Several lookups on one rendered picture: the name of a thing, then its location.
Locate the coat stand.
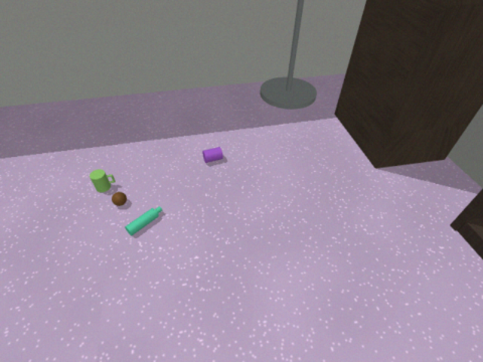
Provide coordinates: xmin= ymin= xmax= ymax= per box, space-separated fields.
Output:
xmin=260 ymin=0 xmax=317 ymax=109

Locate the bookshelf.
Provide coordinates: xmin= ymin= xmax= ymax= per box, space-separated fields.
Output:
xmin=450 ymin=189 xmax=483 ymax=259

